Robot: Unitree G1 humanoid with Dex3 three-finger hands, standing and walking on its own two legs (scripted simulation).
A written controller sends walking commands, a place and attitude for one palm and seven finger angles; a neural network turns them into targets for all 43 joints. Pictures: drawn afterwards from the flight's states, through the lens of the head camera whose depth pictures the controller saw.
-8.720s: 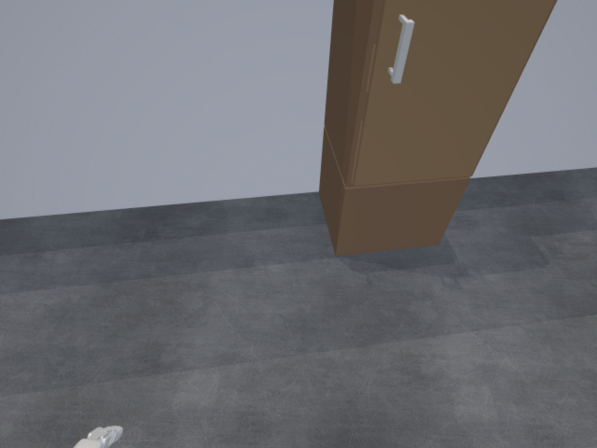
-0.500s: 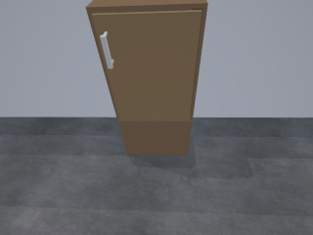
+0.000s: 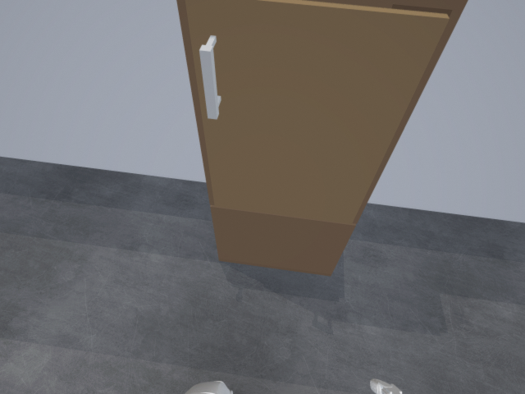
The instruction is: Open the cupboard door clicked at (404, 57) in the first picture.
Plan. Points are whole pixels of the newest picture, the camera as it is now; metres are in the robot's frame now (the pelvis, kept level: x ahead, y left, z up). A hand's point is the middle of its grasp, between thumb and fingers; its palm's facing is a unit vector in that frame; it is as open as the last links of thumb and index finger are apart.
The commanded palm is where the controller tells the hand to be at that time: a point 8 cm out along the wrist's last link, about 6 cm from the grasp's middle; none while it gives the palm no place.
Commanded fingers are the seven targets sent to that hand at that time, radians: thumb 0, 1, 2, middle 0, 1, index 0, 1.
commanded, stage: come to a stop and stand still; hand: left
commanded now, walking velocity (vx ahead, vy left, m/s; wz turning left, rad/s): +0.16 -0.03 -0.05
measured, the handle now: (212, 79) +0.61 +0.17 +0.13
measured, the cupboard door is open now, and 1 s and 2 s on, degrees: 0 0 0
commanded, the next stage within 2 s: look again from close up in 1.16 s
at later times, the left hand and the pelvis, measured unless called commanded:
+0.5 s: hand (188, 368) +0.17 +0.15 -0.15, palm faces -0.02 -0.96 -0.27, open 7.4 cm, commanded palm none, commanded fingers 0.00 0.90 0.90 -0.20 -0.30 -0.20 -0.30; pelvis +0.07 -0.04 +0.01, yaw +0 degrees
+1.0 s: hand out of the picture +0.02 +0.20 -0.16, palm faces +0.07 -0.98 -0.19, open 7.4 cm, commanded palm none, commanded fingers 0.00 0.90 0.90 -0.20 -0.30 -0.20 -0.30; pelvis +0.00 +0.00 +0.02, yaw +0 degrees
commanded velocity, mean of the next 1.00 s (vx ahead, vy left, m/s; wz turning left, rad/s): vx -0.04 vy -0.01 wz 0.00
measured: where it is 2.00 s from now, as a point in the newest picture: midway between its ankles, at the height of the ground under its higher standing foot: outside the picture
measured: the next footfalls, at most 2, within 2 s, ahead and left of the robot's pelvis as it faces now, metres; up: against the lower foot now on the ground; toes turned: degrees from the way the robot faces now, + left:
right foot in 0.40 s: +0.17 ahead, -0.14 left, +0.00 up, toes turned -6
left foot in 0.88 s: +0.01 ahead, +0.11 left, +0.00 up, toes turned +1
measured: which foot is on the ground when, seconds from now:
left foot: down 0.00-0.42, up 0.44-0.86, down 0.88-1.00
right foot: up 0.00-0.38, down 0.40-0.88, up 0.90-1.00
